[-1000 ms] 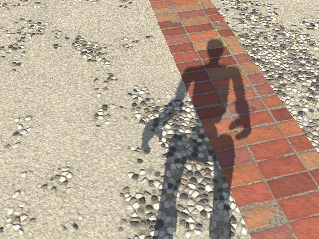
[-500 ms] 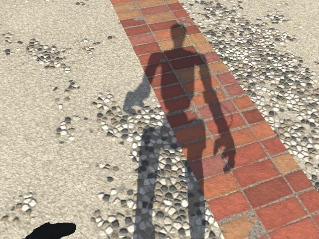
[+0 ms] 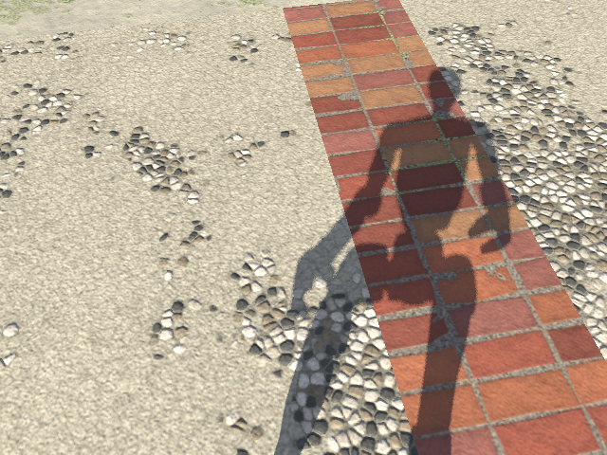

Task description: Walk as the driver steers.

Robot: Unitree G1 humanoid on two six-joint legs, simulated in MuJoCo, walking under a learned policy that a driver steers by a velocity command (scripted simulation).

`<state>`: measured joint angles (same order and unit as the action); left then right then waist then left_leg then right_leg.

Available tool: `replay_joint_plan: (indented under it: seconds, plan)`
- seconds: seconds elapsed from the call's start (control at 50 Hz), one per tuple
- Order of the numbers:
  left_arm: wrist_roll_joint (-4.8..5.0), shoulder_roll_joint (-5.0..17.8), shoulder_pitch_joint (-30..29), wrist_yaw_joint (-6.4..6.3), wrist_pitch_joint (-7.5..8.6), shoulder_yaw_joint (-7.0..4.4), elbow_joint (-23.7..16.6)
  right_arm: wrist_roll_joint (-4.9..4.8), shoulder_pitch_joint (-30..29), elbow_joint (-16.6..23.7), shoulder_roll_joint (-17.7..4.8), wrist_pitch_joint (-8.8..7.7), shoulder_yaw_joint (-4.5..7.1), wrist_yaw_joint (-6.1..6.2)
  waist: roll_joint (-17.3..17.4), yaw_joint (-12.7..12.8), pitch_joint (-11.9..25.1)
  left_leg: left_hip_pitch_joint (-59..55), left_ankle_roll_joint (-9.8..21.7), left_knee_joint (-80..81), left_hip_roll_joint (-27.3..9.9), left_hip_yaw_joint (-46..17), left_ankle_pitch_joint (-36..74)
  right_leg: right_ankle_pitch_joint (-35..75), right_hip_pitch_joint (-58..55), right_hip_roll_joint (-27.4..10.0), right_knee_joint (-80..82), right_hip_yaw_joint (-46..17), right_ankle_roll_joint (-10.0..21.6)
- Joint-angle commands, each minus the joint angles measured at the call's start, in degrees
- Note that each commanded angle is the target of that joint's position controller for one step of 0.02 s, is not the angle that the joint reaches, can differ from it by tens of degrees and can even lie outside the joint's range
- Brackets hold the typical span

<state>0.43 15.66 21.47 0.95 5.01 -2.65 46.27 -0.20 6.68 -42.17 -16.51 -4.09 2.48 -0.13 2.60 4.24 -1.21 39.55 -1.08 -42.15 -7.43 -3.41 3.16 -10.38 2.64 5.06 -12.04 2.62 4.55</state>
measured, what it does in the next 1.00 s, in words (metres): walks ahead: left foot, then right foot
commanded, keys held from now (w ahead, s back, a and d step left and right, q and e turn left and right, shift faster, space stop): w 0.54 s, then no key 0.46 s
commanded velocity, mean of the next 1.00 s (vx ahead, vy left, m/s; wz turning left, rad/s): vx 0.37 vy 0.00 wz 0.00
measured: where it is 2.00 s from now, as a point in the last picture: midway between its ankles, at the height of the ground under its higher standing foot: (319, 337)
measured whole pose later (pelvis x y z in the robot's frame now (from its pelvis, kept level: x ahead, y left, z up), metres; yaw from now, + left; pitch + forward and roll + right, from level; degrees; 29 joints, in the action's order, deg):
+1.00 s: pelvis +0.46 +0.00 -0.01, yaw +0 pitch +0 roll -1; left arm -1.2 13.0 8.3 0.7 1.8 -1.2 48.2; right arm 0.4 10.9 -49.5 -15.6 1.4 2.1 2.2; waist 1.6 0.7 -2.4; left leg 20.4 -2.5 -36.8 -3.8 -2.5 -16.2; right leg -6.5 18.9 2.6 -25.1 3.2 3.6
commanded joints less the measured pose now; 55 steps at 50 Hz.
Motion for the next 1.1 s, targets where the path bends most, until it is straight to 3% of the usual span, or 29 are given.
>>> replay_joint_plan:
  seconds: [0.02,0.08,0.14,0.16,0.18,0.2,0.22,0.24,0.26,0.28,0.3,0.32,0.4,0.5,0.58,0.64,0.68,0.7,0.72,0.74,0.76,0.8,0.82,0.86,0.92,1.0,1.04,1.06,1.1]
  plan:
    - [0.49,10.1,0.5,-0.57,0.27,-2.34,-2.4,-0.39,-6.6,4.9,-2.2,-1.32,0.07,-0.91,-4.4,0.6,-3.2,-2.1,0.0,7.2,1.6,1.9,4.8,8.7,2.5,-15.7,5.3,-7.9,7.4]
    - [0.54,10.3,3.3,-0.74,-0.89,-2.38,-0.7,-0.75,-11.0,7.0,-2.4,-1.79,-0.05,-2.09,-4.8,1.7,-3.9,-0.2,1.2,11.3,2.8,2.3,0.9,11.9,-4.0,-18.0,2.3,-8.6,7.4]
    - [0.70,11.2,3.2,-1.21,-1.89,-2.71,0.1,-0.82,-10.0,7.5,-3.8,-2.14,0.38,-2.95,-6.6,-0.3,-2.1,-3.7,3.5,14.2,4.5,3.0,-6.0,21.4,-8.9,-19.8,-2.5,-9.2,6.0]
    - [0.64,11.9,2.3,-1.36,-2.12,-2.84,0.0,-0.74,-7.0,6.9,-5.1,-2.19,0.95,-2.89,-7.7,-2.2,0.1,-9.0,4.6,14.8,6.2,4.3,-8.1,30.6,-9.3,-19.3,-6.3,-8.5,5.3]
    - [0.60,11.8,1.0,-1.49,-2.46,-2.68,-0.2,-0.63,0.1,4.8,-7.0,-2.23,2.09,-2.55,-7.5,-6.4,4.7,-19.4,6.4,16.8,7.9,6.0,-6.8,39.1,-7.8,-17.1,-14.6,-6.4,4.0]
    - [0.04,10.2,0.7,-1.70,-2.43,-1.84,-1.1,-0.24,10.0,2.3,-10.2,-2.14,3.39,-1.92,-6.5,-10.6,12.2,-36.0,9.2,14.5,4.3,2.7,-4.4,35.1,0.3,-14.5,-27.0,-4.4,2.2]
    - [-0.53,4.8,4.9,-1.42,-1.41,-0.10,-3.4,1.08,17.6,1.3,-15.8,-1.76,4.75,-1.36,4.2,-10.3,21.4,-59.7,16.9,13.6,-10.7,-20.5,-8.9,12.7,23.2,-6.8,-48.9,-1.2,-2.0]
    - [0.05,3.9,5.8,-1.19,-0.18,0.42,-2.6,0.08,18.9,0.5,-12.9,-1.50,4.04,-1.44,11.6,-10.3,25.8,-65.3,21.3,21.5,-16.0,-38.6,-14.4,-22.0,35.0,-1.5,-60.1,-7.5,-3.1]
    - [1.55,9.2,1.2,-0.72,0.68,-0.95,-3.6,-0.50,15.8,0.7,-9.2,-1.24,2.82,-1.30,7.3,-10.8,17.3,-59.5,18.6,23.2,-13.9,-32.0,-18.0,-20.6,40.9,-5.3,-64.0,-10.1,-2.6]
    - [2.11,9.5,-3.1,-0.49,1.13,-0.94,-4.9,-0.46,12.2,1.3,-7.7,-0.99,2.31,-1.11,4.0,-9.6,10.6,-51.2,16.6,24.3,-11.4,-23.4,-15.6,-15.8,41.4,-8.3,-62.4,-8.0,-2.3]
    - [1.28,8.7,-5.3,-0.56,1.19,-0.92,-5.4,-0.06,8.8,1.3,-6.5,-0.96,1.91,-1.27,0.4,-7.6,5.9,-43.0,15.5,26.6,-8.9,-18.4,-11.8,-11.6,40.0,-10.3,-58.3,-6.7,-2.6]
    - [0.50,8.6,-5.3,-0.66,0.66,-1.32,-5.1,0.39,6.7,1.7,-4.9,-1.26,1.42,-1.41,0.9,-5.8,3.8,-37.5,14.8,28.7,-6.9,-15.0,-8.3,-8.7,36.8,-12.1,-54.9,-7.0,-2.9]
    - [-0.07,5.3,-3.7,-0.90,-1.43,-0.64,-4.8,0.14,5.5,0.2,-6.4,-2.45,1.96,-1.46,1.6,-2.7,1.3,-28.5,16.3,34.2,-5.1,-7.7,-1.1,-3.2,32.9,-13.4,-48.8,-5.9,-5.5]
    - [-0.19,3.4,-14.3,-0.45,-0.66,0.19,-7.5,-0.25,8.8,-2.0,-8.3,-1.91,2.35,-0.39,0.5,-6.0,-1.3,-29.2,13.6,35.6,-2.0,-0.7,-0.9,12.9,32.5,-12.0,-29.2,-4.1,-6.0]
    - [0.01,3.7,-20.6,0.61,0.10,0.19,-9.5,-0.68,13.0,-4.6,-9.5,-0.80,2.56,-0.04,0.4,-8.3,-2.5,-34.4,12.3,32.2,-3.8,-0.6,2.7,16.1,31.0,-9.5,-20.4,-3.4,-4.9]
    - [-0.65,5.6,-18.7,1.37,0.59,-0.66,-9.5,-0.63,12.6,-5.6,-10.0,0.41,2.73,0.57,2.2,-6.2,0.4,-39.4,9.5,25.0,-5.0,-1.2,11.7,12.9,26.7,-7.8,-17.1,-4.0,-2.5]
    - [-1.44,8.2,-9.2,1.04,0.79,-2.03,-6.3,-0.61,10.7,-5.4,-9.3,0.91,2.43,0.87,1.2,-1.0,6.2,-38.4,6.5,13.2,-1.1,0.7,19.0,18.0,12.8,-5.6,-13.4,-1.8,-0.3]
    - [-2.18,11.9,-3.6,0.55,0.79,-2.81,-5.4,0.60,12.3,-4.4,-6.6,0.79,1.38,1.00,-4.3,0.2,13.4,-31.9,3.7,1.0,2.8,3.1,6.8,40.5,-0.6,-12.7,-16.9,-7.4,2.2]
    - [-2.83,13.9,-2.6,0.18,-0.03,-2.70,-5.4,1.47,22.6,-5.6,-0.5,0.39,-0.62,0.40,-18.5,-3.6,21.6,-12.7,-0.7,-19.9,10.4,3.6,-35.3,55.9,-21.0,-28.0,-19.6,-25.3,13.1]
    - [-1.45,10.3,-0.2,0.54,-0.85,-2.11,-5.0,0.02,24.3,-7.8,-4.4,0.42,0.08,0.20,-16.1,-1.1,27.9,-10.3,-1.2,-27.4,10.8,-4.3,-44.1,46.0,-20.9,-28.8,-15.9,-32.2,15.4]
    - [-0.73,9.0,-3.7,0.68,-1.24,-1.71,-5.3,-1.39,18.7,-6.7,-8.4,0.84,1.25,0.26,-11.1,-0.8,20.5,-7.0,-1.2,-29.9,8.4,-4.1,-41.8,37.4,-14.3,-26.1,-13.2,-27.0,13.1]
    - [-0.92,5.5,-11.9,0.46,-1.43,-0.42,-5.7,-0.54,11.9,-5.2,-7.1,2.47,1.27,1.41,-6.0,-3.3,10.2,-7.4,-1.9,-24.2,4.0,-1.7,-34.6,27.9,0.3,-22.0,-8.9,-19.9,10.0]
    - [-1.48,4.9,-14.2,0.40,-1.41,-0.26,-5.4,-0.10,11.9,-5.1,-6.3,3.49,1.31,1.81,-7.6,-5.1,8.5,-12.2,-2.1,-19.9,2.5,-1.8,-31.7,24.8,7.0,-20.4,-6.7,-17.5,9.1]
    - [-2.37,4.8,-16.8,0.36,-1.38,-0.36,-4.7,0.08,14.0,-6.1,-3.9,4.68,0.86,2.44,-10.0,-7.0,7.6,-19.7,-2.6,-11.8,3.1,0.1,-29.5,23.2,13.9,-17.7,-4.4,-12.9,8.6]
    - [-2.08,5.7,-17.0,-0.21,-1.59,-0.64,-3.1,0.55,12.8,-6.6,-3.1,5.17,0.49,2.85,-10.0,-6.3,9.3,-25.4,-2.4,-1.1,3.5,1.0,-23.7,18.0,15.0,-17.3,-3.5,-10.9,8.9]
    - [-1.12,5.2,-18.1,-0.70,-2.91,-0.15,-1.5,1.16,10.7,-7.2,-3.3,5.76,0.78,2.41,-8.4,-6.7,5.5,-32.6,-0.3,10.9,4.7,2.8,-13.4,-12.0,20.5,-15.0,-1.5,-10.9,5.3]
    - [-1.41,3.1,-15.6,-0.65,-3.11,0.71,0.2,1.97,9.0,-6.2,-4.7,5.53,0.86,2.62,-5.9,-6.0,1.6,-33.3,1.9,17.7,1.2,-1.2,-11.8,-20.9,22.7,-11.9,-2.7,-10.2,0.4]
    - [-1.48,3.9,-13.1,-0.69,-3.26,0.30,0.4,1.21,7.4,-6.5,-8.8,5.44,1.82,2.90,0.0,-2.9,-0.9,-28.1,3.6,17.8,0.8,-1.8,-19.3,-19.3,21.5,-8.5,-3.9,-7.2,-1.7]
    - [-1.49,4.5,-14.6,-1.31,-3.65,0.13,0.9,1.24,6.3,-7.5,-4.7,4.43,1.16,2.56,2.7,-3.6,-1.6,-20.2,2.7,21.0,2.3,-1.3,-27.1,-11.8,13.4,-7.0,-8.3,-4.7,-2.7]
Velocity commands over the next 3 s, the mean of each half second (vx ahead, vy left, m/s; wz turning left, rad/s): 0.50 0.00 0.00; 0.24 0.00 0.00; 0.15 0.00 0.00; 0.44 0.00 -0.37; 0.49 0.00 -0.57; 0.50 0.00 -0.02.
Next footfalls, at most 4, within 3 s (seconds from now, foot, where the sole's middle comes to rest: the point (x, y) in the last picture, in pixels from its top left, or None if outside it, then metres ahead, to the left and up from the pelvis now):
0.20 left None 0.30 0.15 -0.78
0.68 right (388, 420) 0.58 -0.09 -0.78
1.04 left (278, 430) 0.54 0.15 -0.78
1.78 left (270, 317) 0.83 0.20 -0.78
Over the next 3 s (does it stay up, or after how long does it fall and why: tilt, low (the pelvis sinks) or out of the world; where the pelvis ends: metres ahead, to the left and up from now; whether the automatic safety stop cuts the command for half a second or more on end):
stays up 1.28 -0.17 -0.01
